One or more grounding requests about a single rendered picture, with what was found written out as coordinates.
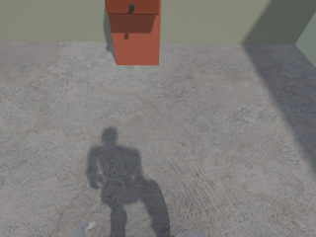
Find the cabinet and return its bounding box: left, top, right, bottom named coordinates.
left=109, top=0, right=162, bottom=66

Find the drawer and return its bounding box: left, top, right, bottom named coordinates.
left=105, top=0, right=159, bottom=15

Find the handle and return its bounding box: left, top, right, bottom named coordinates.
left=128, top=3, right=134, bottom=12

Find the robot left hand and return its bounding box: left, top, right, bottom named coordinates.
left=68, top=220, right=96, bottom=237

